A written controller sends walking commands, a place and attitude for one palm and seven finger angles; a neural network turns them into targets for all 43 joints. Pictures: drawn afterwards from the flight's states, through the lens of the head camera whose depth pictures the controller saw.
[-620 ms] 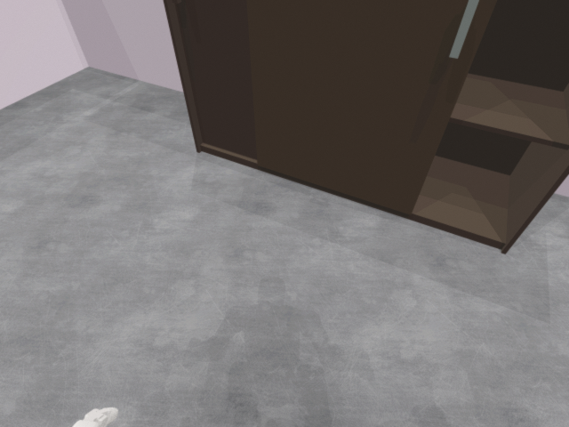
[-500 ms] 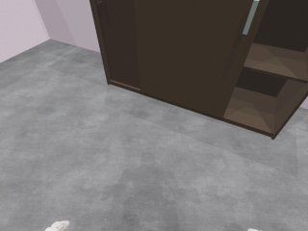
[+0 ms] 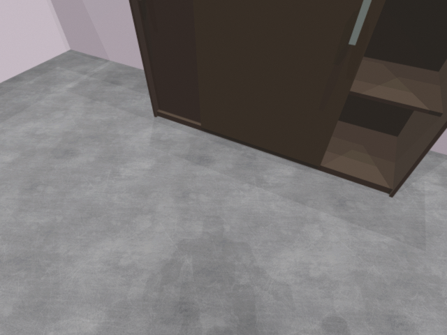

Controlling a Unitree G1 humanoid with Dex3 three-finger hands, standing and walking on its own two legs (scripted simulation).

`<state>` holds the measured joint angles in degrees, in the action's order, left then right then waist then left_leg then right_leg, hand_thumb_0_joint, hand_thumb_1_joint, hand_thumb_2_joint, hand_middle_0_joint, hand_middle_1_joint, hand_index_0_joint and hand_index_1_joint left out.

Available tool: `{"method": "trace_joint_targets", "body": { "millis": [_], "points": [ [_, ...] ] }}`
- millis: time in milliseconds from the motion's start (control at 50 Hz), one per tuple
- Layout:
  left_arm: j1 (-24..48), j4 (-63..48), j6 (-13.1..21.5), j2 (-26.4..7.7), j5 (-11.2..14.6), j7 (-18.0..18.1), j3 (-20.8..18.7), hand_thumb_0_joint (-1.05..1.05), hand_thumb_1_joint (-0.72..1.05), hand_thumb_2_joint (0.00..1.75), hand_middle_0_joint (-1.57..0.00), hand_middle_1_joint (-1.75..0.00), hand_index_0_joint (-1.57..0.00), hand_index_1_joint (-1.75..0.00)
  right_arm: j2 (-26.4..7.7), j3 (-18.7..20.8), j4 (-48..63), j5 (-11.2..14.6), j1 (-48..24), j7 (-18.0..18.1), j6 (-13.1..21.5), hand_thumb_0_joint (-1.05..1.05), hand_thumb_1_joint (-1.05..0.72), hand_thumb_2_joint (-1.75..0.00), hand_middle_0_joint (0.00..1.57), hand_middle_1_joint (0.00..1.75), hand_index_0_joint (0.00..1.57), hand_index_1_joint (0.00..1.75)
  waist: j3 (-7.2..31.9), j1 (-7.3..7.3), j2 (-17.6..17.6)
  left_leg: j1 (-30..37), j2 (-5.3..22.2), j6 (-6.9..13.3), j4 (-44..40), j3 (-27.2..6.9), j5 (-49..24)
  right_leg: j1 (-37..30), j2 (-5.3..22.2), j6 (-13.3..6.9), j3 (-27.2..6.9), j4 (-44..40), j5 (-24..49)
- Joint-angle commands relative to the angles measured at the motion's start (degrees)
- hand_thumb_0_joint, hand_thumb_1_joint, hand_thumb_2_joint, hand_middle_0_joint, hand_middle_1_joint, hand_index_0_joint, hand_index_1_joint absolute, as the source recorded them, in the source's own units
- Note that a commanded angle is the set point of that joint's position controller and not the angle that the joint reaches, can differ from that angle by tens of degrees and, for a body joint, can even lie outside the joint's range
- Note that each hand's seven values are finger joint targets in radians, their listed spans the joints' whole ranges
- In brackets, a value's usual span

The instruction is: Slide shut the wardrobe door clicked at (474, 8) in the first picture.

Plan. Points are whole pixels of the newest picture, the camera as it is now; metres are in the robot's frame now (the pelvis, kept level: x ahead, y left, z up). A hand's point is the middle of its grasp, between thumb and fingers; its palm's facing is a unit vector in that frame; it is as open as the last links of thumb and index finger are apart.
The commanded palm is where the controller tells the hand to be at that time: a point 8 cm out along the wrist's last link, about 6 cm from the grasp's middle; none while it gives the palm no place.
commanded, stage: stand and wait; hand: left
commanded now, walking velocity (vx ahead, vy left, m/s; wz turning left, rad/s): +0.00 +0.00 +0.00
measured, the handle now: (361, 18) +1.20 -0.47 +0.11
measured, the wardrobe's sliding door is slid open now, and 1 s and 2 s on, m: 0.41 0.41 0.41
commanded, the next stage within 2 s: look at it before walking up in 0.20 s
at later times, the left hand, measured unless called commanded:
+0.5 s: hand out of the picture +0.08 +0.25 -0.15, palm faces -0.03 -0.94 -0.34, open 7.4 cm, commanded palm none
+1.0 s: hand out of the picture +0.10 +0.25 -0.15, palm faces -0.03 -0.94 -0.34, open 7.4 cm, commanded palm none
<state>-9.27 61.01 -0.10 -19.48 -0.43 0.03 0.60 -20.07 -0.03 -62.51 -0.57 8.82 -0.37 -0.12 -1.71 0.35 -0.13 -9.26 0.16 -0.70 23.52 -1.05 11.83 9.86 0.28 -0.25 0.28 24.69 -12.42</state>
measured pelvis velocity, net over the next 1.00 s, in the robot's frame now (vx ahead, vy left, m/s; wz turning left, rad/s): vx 0.02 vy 0.00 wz -0.01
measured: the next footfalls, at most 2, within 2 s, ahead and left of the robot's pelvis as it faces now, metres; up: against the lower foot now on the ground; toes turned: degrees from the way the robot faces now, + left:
left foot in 1.82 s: +0.38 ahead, +0.03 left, +0.00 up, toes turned -19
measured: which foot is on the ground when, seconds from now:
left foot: down 0.00-1.00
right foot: down 0.00-1.00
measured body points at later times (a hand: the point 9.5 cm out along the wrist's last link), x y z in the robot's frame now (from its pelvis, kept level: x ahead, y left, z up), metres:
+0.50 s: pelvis +0.00 +0.00 +0.00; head +0.01 +0.00 +0.45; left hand +0.09 +0.30 -0.13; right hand +0.07 -0.30 -0.13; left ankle +0.01 +0.13 -0.74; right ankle +0.01 -0.12 -0.74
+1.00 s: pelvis +0.02 +0.00 +0.00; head +0.02 +0.00 +0.45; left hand +0.10 +0.30 -0.13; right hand +0.10 -0.30 -0.13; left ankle +0.01 +0.13 -0.74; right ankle +0.01 -0.12 -0.74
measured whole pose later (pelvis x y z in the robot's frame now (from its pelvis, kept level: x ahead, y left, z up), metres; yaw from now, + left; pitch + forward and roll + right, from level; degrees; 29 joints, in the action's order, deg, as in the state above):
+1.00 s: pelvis +0.02 +0.00 +0.00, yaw -1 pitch -2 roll +0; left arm -7.8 61.5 0.2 -19.6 -0.5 0.1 0.4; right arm -19.7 -0.3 -63.2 -0.4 6.1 -0.1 0.4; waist -2.0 -0.3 -0.1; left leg -7.4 0.3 -0.7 20.9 -0.5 11.8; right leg 8.3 0.2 -0.1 -0.2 22.2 -12.3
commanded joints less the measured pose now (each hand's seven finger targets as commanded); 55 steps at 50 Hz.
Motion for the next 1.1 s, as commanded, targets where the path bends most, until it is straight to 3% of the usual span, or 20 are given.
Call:
{"method": "trace_joint_targets", "body": {
  "millis": [0, 300, 480, 820, 940, 980, 1000, 1040, 1060, 1080],
  "points": [
    [3.71, -3.67, 1.43, -12.31, -0.12, 0.54, -2.78, 0.00, 0.90, 0.90, -0.20, -0.30, -0.20, -0.30, -11.40, 2.20, 3.85, -0.03, -4.04, 0.89, 1.85, 0.00, -0.90, -0.90, 0.20, 0.30, 0.20, 0.30, 1.44, -0.40, 0.11, -1.95, 5.65, 2.30, -4.80, -5.47, -1.35, 0.50, 6.35, -1.75, -7.22, -6.41, -1.43],
    [3.81, -3.00, 1.49, -12.23, -0.22, 0.54, -2.72, 0.00, 0.90, 0.90, -0.20, -0.30, -0.20, -0.30, -11.52, 2.17, 2.77, -0.01, -3.49, 0.86, 1.95, 0.00, -0.90, -0.90, 0.20, 0.30, 0.20, 0.30, 1.77, -0.29, 0.89, -1.22, 5.93, 2.19, -5.47, -5.56, -2.24, 0.49, 6.37, -1.67, -7.31, -6.85, -0.51],
    [3.86, -3.01, 1.69, -12.19, -0.22, 0.61, -2.73, 0.00, 0.90, 0.90, -0.20, -0.30, -0.20, -0.30, -11.44, 2.19, 2.88, 0.12, -4.07, 0.95, 2.08, 0.00, -0.90, -0.90, 0.20, 0.30, 0.20, 0.30, 3.25, -0.28, 0.51, 0.34, 6.32, 2.10, -4.96, -5.35, -6.61, -1.09, 6.50, -1.59, -6.45, -6.01, 5.54],
    [3.98, -2.90, 1.63, -12.26, -0.23, 0.58, -2.66, 0.00, 0.90, 0.90, -0.20, -0.30, -0.20, -0.30, -11.67, 2.06, 2.90, 0.19, -5.01, 1.07, 2.11, 0.00, -0.90, -0.90, 0.20, 0.30, 0.20, 0.30, 3.34, -0.42, 0.48, 1.49, 6.50, 2.13, -5.69, -5.29, -8.32, -2.14, 6.55, -1.43, -6.01, -6.26, 7.70],
    [4.17, -3.22, 1.50, -12.37, -0.21, 0.60, -2.86, 0.00, 0.90, 0.90, -0.20, -0.30, -0.20, -0.30, -11.80, 2.32, 3.03, 0.13, -4.74, 1.40, 2.10, 0.00, -0.90, -0.90, 0.20, 0.30, 0.20, 0.30, 4.10, -0.19, 0.27, 3.76, 6.98, 1.84, -4.19, -3.91, -11.97, -1.80, 6.30, -1.78, -6.71, -5.04, 13.59],
    [1.98, -3.31, 0.27, -8.18, -0.20, 0.82, -2.46, 0.00, 0.90, 0.90, -0.20, -0.30, -0.20, -0.30, -7.01, 1.81, 3.00, 0.02, -2.20, 1.62, 1.40, 0.00, -0.90, -0.90, 0.20, 0.30, 0.20, 0.30, 4.10, -0.03, 0.65, 3.84, 7.27, 1.20, -1.71, -1.75, -12.86, -0.31, 6.25, -1.39, -7.10, -2.58, 16.66],
    [0.48, -3.45, -0.42, -6.19, -0.22, 0.94, -2.15, 0.00, 0.90, 0.90, -0.20, -0.30, -0.20, -0.30, -4.89, 1.60, 3.11, -0.02, -1.02, 1.78, 0.88, 0.00, -0.90, -0.90, 0.20, 0.30, 0.20, 0.30, 3.50, -0.04, 0.65, 3.67, 7.32, 0.77, -0.71, -0.75, -12.64, 1.06, 6.02, -1.09, -7.45, -1.52, 17.50],
    [-0.45, -4.71, -1.23, -6.36, -0.37, 0.83, -2.54, 0.00, 0.90, 0.90, -0.20, -0.30, -0.20, -0.30, -5.09, 2.14, 4.51, -0.01, -0.08, 2.08, 0.14, 0.00, -0.90, -0.90, 0.20, 0.30, 0.20, 0.30, 2.49, 0.09, 1.13, 2.86, 7.76, 0.80, 0.76, 0.12, -10.59, 3.59, 5.39, -1.15, -8.31, 0.45, 17.23],
    [-1.34, -5.05, -1.39, -6.21, -0.44, 0.65, -2.77, 0.00, 0.90, 0.90, -0.20, -0.30, -0.20, -0.30, -5.33, 2.34, 4.94, -0.10, 0.45, 2.07, -0.04, 0.00, -0.90, -0.90, 0.20, 0.30, 0.20, 0.30, 3.38, 0.02, 1.08, 2.93, 8.15, 1.02, 1.12, 0.13, -6.55, 4.16, 4.90, -1.31, -8.73, 0.79, 13.62],
    [-1.91, -5.64, -1.62, -6.38, -0.59, 0.26, -2.99, 0.00, 0.90, 0.90, -0.20, -0.30, -0.20, -0.30, -5.71, 2.62, 5.58, -0.26, 0.48, 1.96, -0.22, 0.00, -0.90, -0.90, 0.20, 0.30, 0.20, 0.30, 2.87, -0.12, 1.32, 2.14, 8.39, 1.31, 0.60, -0.12, 1.63, 5.67, 4.22, -1.42, -9.34, 0.64, 5.57]
  ]
}}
